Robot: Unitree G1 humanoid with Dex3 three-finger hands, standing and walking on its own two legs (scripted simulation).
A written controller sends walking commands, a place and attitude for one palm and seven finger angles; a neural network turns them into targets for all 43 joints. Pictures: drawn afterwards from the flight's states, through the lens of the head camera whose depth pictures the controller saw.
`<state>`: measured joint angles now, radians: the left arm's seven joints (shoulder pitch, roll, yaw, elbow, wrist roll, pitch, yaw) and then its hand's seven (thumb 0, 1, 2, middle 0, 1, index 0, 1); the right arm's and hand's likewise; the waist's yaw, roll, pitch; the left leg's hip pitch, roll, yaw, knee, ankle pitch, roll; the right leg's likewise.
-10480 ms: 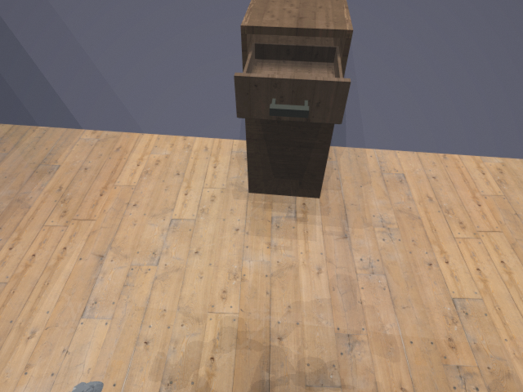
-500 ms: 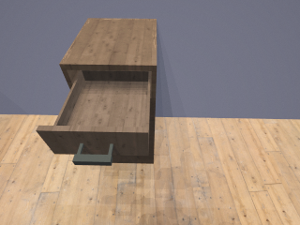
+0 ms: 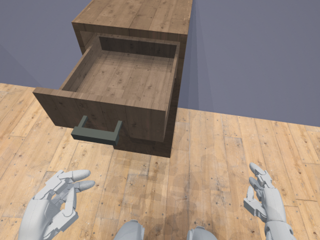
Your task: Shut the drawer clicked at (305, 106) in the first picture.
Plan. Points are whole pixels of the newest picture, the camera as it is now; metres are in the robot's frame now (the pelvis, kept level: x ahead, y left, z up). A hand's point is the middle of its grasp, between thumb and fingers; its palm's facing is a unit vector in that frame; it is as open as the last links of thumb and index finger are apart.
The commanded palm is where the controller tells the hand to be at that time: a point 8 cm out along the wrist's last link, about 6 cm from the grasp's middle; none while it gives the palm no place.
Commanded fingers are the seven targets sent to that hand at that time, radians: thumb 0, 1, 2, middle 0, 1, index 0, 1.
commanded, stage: raise the hand and make a fist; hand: left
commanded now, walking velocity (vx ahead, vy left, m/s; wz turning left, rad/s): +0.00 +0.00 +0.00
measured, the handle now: (98, 128) +0.36 +0.21 +0.06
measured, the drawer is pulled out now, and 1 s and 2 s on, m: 0.29 0.29 0.29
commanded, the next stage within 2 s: bring the fist close to the handle in 1.36 s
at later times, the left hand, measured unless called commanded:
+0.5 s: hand (77, 190) +0.19 +0.19 +0.10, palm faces -0.03 -1.00 -0.06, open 3.2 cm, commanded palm +0.15 +0.24 +0.12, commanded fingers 0.00 0.90 0.90 -1.26 -1.45 -1.26 -1.45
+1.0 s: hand (72, 185) +0.18 +0.17 +0.15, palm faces -0.01 -1.00 -0.08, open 3.3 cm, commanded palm +0.13 +0.23 +0.16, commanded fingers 0.00 0.90 0.90 -1.40 -1.60 -1.40 -1.60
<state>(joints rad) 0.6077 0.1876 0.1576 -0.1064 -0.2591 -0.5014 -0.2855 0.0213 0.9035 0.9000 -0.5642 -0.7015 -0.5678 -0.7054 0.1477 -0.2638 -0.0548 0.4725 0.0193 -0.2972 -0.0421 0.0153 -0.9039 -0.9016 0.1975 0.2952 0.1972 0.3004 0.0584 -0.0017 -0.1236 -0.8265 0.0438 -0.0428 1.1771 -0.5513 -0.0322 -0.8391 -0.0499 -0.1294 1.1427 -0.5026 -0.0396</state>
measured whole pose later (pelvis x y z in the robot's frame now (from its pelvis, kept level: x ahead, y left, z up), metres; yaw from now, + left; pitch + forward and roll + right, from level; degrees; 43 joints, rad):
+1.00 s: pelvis +0.04 +0.02 +0.04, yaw -1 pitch +7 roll -2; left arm 0.78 0.19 0.06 -0.51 -0.21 -0.23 -0.19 0.02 0.90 0.90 -1.39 -1.59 -1.39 -1.60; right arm 0.24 -0.20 0.03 0.47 0.05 -0.26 -0.02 0.02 -0.90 -0.90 0.20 0.30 0.20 0.30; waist 0.04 0.05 -0.13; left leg -0.55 0.03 -0.01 0.95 -0.51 0.00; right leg -0.57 -0.05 -0.10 0.90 -0.45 0.01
